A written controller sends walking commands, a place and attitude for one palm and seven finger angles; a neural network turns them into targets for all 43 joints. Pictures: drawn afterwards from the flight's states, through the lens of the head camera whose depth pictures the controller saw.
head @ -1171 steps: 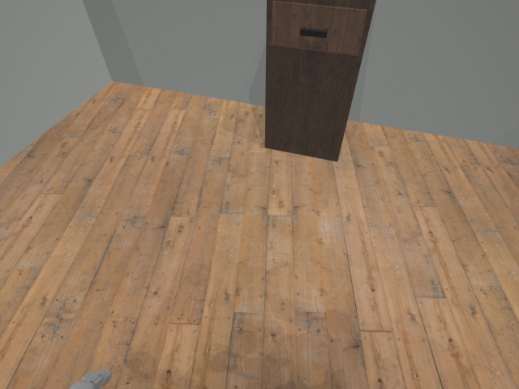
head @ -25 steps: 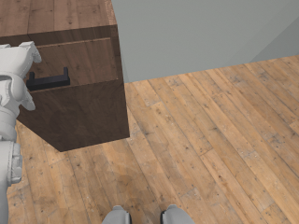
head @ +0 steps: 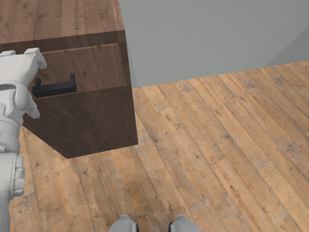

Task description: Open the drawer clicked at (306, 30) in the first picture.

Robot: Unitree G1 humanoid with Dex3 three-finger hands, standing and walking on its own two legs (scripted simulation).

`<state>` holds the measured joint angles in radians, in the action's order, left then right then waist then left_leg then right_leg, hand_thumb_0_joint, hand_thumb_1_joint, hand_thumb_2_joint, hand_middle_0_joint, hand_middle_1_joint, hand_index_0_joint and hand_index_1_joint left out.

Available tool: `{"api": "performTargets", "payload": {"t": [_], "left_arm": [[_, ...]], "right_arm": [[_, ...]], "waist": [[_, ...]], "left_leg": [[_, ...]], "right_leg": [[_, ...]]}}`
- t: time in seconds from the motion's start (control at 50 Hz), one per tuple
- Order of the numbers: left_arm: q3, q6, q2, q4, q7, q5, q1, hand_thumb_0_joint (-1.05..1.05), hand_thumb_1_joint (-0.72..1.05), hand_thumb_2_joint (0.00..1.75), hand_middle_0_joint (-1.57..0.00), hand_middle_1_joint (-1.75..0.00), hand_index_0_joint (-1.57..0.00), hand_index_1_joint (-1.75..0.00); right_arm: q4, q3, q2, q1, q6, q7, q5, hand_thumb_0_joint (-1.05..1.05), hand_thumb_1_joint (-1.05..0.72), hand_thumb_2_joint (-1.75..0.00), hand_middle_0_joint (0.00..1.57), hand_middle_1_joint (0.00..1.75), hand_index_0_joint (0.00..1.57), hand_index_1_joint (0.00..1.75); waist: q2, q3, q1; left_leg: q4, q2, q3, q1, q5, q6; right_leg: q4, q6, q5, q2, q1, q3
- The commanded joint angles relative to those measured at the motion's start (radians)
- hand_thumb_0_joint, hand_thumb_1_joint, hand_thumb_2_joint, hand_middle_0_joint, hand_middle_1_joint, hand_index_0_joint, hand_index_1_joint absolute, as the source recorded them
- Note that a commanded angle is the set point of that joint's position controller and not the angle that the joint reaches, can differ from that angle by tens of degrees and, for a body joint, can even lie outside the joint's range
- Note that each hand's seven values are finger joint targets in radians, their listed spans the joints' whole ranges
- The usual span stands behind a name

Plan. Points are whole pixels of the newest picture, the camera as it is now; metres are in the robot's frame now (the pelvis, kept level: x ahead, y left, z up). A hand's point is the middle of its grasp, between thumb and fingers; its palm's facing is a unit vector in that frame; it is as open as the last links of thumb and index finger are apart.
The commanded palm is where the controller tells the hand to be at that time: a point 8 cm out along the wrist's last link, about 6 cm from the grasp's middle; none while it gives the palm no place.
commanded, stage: re-aim the fingers above the handle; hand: left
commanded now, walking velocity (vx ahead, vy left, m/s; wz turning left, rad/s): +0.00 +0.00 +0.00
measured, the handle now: (55, 83) +0.54 +0.28 +0.00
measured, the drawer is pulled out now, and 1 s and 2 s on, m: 0.00 0.00 0.00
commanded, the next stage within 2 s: lower the fingers behind the handle in 0.54 s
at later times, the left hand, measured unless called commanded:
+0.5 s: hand (29, 84) +0.48 +0.31 +0.06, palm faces -0.05 +0.00 -1.00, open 13.6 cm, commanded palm +0.48 +0.32 +0.11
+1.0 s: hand (24, 90) +0.48 +0.32 +0.04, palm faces -0.07 -0.01 -1.00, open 13.7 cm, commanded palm +0.47 +0.32 +0.08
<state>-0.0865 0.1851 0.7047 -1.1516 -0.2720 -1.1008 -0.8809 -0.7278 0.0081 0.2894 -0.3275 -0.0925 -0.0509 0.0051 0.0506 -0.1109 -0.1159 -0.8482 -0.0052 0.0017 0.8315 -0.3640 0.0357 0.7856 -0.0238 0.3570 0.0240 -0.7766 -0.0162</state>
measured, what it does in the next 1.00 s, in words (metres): stands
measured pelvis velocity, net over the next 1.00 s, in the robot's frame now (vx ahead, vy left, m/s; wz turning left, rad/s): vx -0.01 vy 0.00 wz -0.02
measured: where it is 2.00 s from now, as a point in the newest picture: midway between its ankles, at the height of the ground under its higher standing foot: outside the picture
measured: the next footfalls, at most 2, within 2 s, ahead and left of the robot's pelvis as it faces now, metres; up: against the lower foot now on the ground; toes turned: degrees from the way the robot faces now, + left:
none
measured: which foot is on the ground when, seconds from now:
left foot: down 0.00-1.00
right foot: down 0.00-1.00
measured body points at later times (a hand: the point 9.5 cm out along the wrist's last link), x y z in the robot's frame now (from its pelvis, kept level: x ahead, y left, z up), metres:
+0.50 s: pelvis +0.00 -0.01 +0.00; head +0.11 +0.00 +0.43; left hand +0.48 +0.30 +0.11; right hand +0.01 -0.29 -0.13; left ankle +0.01 +0.09 -0.70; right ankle +0.00 -0.14 -0.70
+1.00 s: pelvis -0.01 +0.00 -0.01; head +0.11 +0.00 +0.42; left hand +0.48 +0.32 +0.10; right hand +0.00 -0.29 -0.13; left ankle +0.01 +0.10 -0.70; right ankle +0.00 -0.14 -0.70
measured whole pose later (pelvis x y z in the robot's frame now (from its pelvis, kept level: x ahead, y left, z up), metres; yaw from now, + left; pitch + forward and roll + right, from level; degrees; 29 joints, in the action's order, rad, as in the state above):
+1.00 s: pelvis -0.01 +0.00 -0.01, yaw -1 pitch +21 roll -2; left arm -0.12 0.15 0.76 -1.22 -0.27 -1.10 -0.91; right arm -0.69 0.00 0.30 -0.33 -0.10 -0.05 0.01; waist 0.04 -0.11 -0.14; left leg -0.90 -0.01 -0.01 0.91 -0.36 0.04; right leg 0.84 -0.03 0.36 0.03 -0.86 -0.03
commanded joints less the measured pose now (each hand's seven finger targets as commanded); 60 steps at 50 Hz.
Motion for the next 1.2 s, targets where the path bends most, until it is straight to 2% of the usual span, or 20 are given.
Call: {"api": "performTargets", "payload": {"t": [0.0, 0.02, 0.08, 0.1, 0.16, 0.32, 0.36, 0.38, 0.48, 0.5, 0.54, 0.58, 0.6, 0.7, 0.78, 0.94, 1.04, 1.06, 1.14, 1.18], "left_arm": [[-0.11, -0.067, 0.44, 0.152, -0.028, 0.021, -0.429, 0.0, -0.5, 0.3, -0.3, -1.2, -0.3, -1.2], [-0.134, -0.064, 0.475, 0.168, -0.029, 0.017, -0.444, 0.0, -0.5, 0.3, -0.3, -1.2, -0.3, -1.2], [-0.101, -0.055, 0.426, 0.185, -0.028, 0.015, -0.46, 0.0, -0.5, 0.3, -0.3, -1.2, -0.3, -1.2], [-0.129, -0.057, 0.454, 0.174, -0.026, 0.02, -0.418, 0.0, -0.5, 0.3, -0.3, -1.2, -0.3, -1.2], [-0.099, -0.055, 0.419, 0.171, -0.018, 0.019, -0.439, 0.0, -0.5, 0.3, -0.3, -1.2, -0.3, -1.2], [-0.135, -0.049, 0.473, 0.16, -0.019, 0.015, -0.409, 0.0, -0.5, 0.3, -0.3, -1.2, -0.3, -1.2], [-0.107, -0.052, 0.435, 0.141, -0.013, 0.022, -0.421, 0.0, -0.5, 0.3, -0.3, -1.2, -0.3, -1.2], [-0.128, -0.045, 0.473, 0.156, -0.018, 0.02, -0.436, 0.0, -0.5, 0.3, -0.3, -1.2, -0.3, -1.2], [-0.13, -0.036, 0.476, 0.166, -0.019, 0.019, -0.438, 0.0, -0.5, 0.3, -0.3, -1.2, -0.3, -1.2], [-0.14, -0.043, 0.48, 0.132, -0.016, 0.023, -0.385, 0.0, -0.5, 0.3, -0.3, -1.2, -0.3, -1.2], [-0.125, -0.049, 0.473, 0.12, -0.015, 0.022, -0.4, 0.0, -0.5, 0.3, -0.3, -1.2, -0.3, -1.2], [-0.135, -0.035, 0.488, 0.158, -0.018, 0.018, -0.432, 0.0, -0.5, 0.3, -0.3, -1.2, -0.3, -1.2], [-0.136, -0.043, 0.481, 0.129, -0.017, 0.023, -0.387, 0.0, -0.5, 0.3, -0.3, -1.2, -0.3, -1.2], [-0.116, -0.054, 0.471, 0.058, -0.014, 0.025, -0.381, 0.0, -0.5, 0.3, -0.3, -1.2, -0.3, -1.2], [-0.121, -0.051, 0.476, 0.065, -0.018, 0.015, -0.383, 0.0, -0.5, 0.3, -0.3, -1.2, -0.3, -1.2], [-0.113, -0.06, 0.448, 0.042, -0.018, 0.011, -0.315, 0.0, -0.5, 0.3, -0.3, -1.2, -0.3, -1.2], [-0.086, 0.012, 0.423, 0.152, -0.004, -0.012, -0.412, 0.0, -0.5, 0.3, -0.3, -1.2, -0.3, -1.2], [-0.06, 0.036, 0.383, 0.191, -0.003, -0.011, -0.45, 0.0, -0.5, 0.3, -0.3, -1.2, -0.3, -1.2], [-0.093, 0.101, 0.381, 0.258, -0.027, 0.005, -0.439, 0.0, -0.5, 0.3, -0.3, -1.2, -0.3, -1.2], [-0.079, 0.091, 0.35, 0.226, -0.048, 0.002, -0.418, 0.0, -0.5, 0.3, -0.3, -1.2, -0.3, -1.2]], "right_arm": [[0.044, 0.063, 0.183, -0.154, 0.005, -0.021, -0.005, 0.0, -0.9, -0.9, 0.2, 0.3, 0.2, 0.3], [0.047, 0.062, 0.186, -0.152, 0.003, -0.023, -0.004, 0.0, -0.9, -0.9, 0.2, 0.3, 0.2, 0.3], [0.05, 0.067, 0.176, -0.157, 0.005, -0.021, -0.005, 0.0, -0.9, -0.9, 0.2, 0.3, 0.2, 0.3], [0.044, 0.065, 0.183, -0.154, 0.002, -0.019, -0.008, 0.0, -0.9, -0.9, 0.2, 0.3, 0.2, 0.3], [0.052, 0.065, 0.178, -0.151, 0.001, -0.021, -0.006, 0.0, -0.9, -0.9, 0.2, 0.3, 0.2, 0.3], [0.055, 0.063, 0.182, -0.15, -0.001, -0.023, -0.003, 0.0, -0.9, -0.9, 0.2, 0.3, 0.2, 0.3], [0.049, 0.063, 0.181, -0.153, 0.001, -0.023, -0.004, 0.0, -0.9, -0.9, 0.2, 0.3, 0.2, 0.3], [0.053, 0.062, 0.184, -0.151, 0.002, -0.024, -0.001, 0.0, -0.9, -0.9, 0.2, 0.3, 0.2, 0.3], [0.053, 0.064, 0.183, -0.155, 0.001, -0.023, 0.0, 0.0, -0.9, -0.9, 0.2, 0.3, 0.2, 0.3], [0.048, 0.063, 0.186, -0.153, -0.002, -0.021, -0.004, 0.0, -0.9, -0.9, 0.2, 0.3, 0.2, 0.3], [0.053, 0.059, 0.185, -0.148, -0.003, -0.024, 0.0, 0.0, -0.9, -0.9, 0.2, 0.3, 0.2, 0.3], [0.057, 0.061, 0.185, -0.154, -0.001, -0.024, 0.0, 0.0, -0.9, -0.9, 0.2, 0.3, 0.2, 0.3], [0.053, 0.061, 0.188, -0.152, -0.003, -0.02, -0.003, 0.0, -0.9, -0.9, 0.2, 0.3, 0.2, 0.3], [0.058, 0.052, 0.193, -0.146, -0.001, -0.024, 0.002, 0.0, -0.9, -0.9, 0.2, 0.3, 0.2, 0.3], [0.068, 0.054, 0.192, -0.154, -0.002, -0.023, 0.002, 0.0, -0.9, -0.9, 0.2, 0.3, 0.2, 0.3], [0.079, 0.053, 0.193, -0.154, -0.005, -0.016, -0.001, 0.0, -0.9, -0.9, 0.2, 0.3, 0.2, 0.3], [0.067, 0.07, 0.192, -0.175, 0.019, -0.026, -0.008, 0.0, -0.9, -0.9, 0.2, 0.3, 0.2, 0.3], [0.064, 0.078, 0.186, -0.183, 0.026, -0.029, -0.012, 0.0, -0.9, -0.9, 0.2, 0.3, 0.2, 0.3], [0.034, 0.089, 0.182, -0.189, 0.043, -0.031, -0.025, 0.0, -0.9, -0.9, 0.2, 0.3, 0.2, 0.3], [0.018, 0.091, 0.179, -0.194, 0.043, -0.023, -0.03, 0.0, -0.9, -0.9, 0.2, 0.3, 0.2, 0.3]], "waist": [[0.045, -0.417, -0.002], [0.045, -0.433, 0.0], [0.063, -0.445, -0.012], [0.061, -0.441, 0.011], [0.056, -0.417, -0.008], [0.036, -0.436, 0.008], [0.024, -0.404, -0.01], [0.034, -0.408, -0.006], [0.038, -0.426, -0.006], [0.027, -0.423, 0.01], [0.01, -0.391, -0.004], [0.052, -0.422, 0.001], [0.043, -0.421, 0.013], [-0.025, -0.341, -0.008], [-0.007, -0.392, -0.003], [-0.022, -0.383, 0.014], [0.05, -0.434, -0.025], [0.067, -0.457, -0.045], [0.139, -0.527, -0.039], [0.154, -0.506, -0.044]], "left_leg": [[0.087, 0.026, -0.005, -0.292, 0.247, 0.007], [0.086, 0.023, -0.003, -0.292, 0.251, 0.006], [0.082, 0.023, -0.006, -0.313, 0.273, 0.005], [0.08, 0.024, -0.004, -0.304, 0.276, 0.003], [0.083, 0.024, -0.006, -0.291, 0.261, 0.005], [0.082, 0.028, -0.011, -0.259, 0.239, 0.008], [0.079, 0.028, -0.012, -0.249, 0.223, 0.01], [0.082, 0.027, -0.013, -0.24, 0.211, 0.01], [0.078, 0.027, -0.014, -0.24, 0.217, 0.011], [0.075, 0.03, -0.014, -0.232, 0.211, 0.011], [0.079, 0.029, -0.014, -0.211, 0.184, 0.012], [0.081, 0.028, -0.01, -0.235, 0.204, 0.009], [0.077, 0.03, -0.014, -0.232, 0.201, 0.009], [0.079, 0.029, -0.013, -0.161, 0.12, 0.013], [0.069, 0.03, -0.011, -0.178, 0.144, 0.012], [0.053, 0.028, -0.013, -0.152, 0.138, 0.009], [0.02, 0.013, 0.01, -0.216, 0.151, 0.009], [0.005, 0.01, 0.018, -0.246, 0.168, 0.009], [-0.039, 0.0, 0.044, -0.318, 0.233, -0.005], [-0.047, -0.005, 0.059, -0.332, 0.272, -0.015]], "right_leg": [[-0.094, 0.034, -0.225, 0.036, 0.182, 0.025], [-0.089, 0.033, -0.23, 0.036, 0.182, 0.024], [-0.09, 0.032, -0.248, 0.035, 0.181, 0.026], [-0.083, 0.036, -0.249, 0.037, 0.189, 0.027], [-0.092, 0.037, -0.242, 0.037, 0.181, 0.026], [-0.086, 0.031, -0.241, 0.035, 0.209, 0.017], [-0.095, 0.031, -0.23, 0.035, 0.194, 0.017], [-0.094, 0.027, -0.223, 0.033, 0.194, 0.012], [-0.088, 0.028, -0.229, 0.033, 0.197, 0.012], [-0.084, 0.03, -0.224, 0.035, 0.203, 0.012], [-0.089, 0.028, -0.204, 0.033, 0.192, 0.013], [-0.082, 0.029, -0.209, 0.034, 0.186, 0.015], [-0.08, 0.032, -0.204, 0.036, 0.19, 0.015], [-0.089, 0.026, -0.145, 0.031, 0.16, 0.013], [-0.071, 0.028, -0.155, 0.032, 0.149, 0.016], [-0.051, 0.032, -0.148, 0.035, 0.129, 0.021], [-0.032, 0.037, -0.13, 0.042, 0.044, 0.023], [-0.028, 0.038, -0.13, 0.044, 0.013, 0.024], [0.016, 0.045, -0.133, 0.048, -0.072, 0.039], [0.031, 0.048, -0.136, 0.051, -0.121, 0.053]]}}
